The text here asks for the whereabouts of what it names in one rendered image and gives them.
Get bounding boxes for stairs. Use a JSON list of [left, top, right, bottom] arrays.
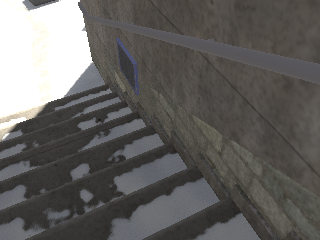
[[0, 84, 261, 240]]

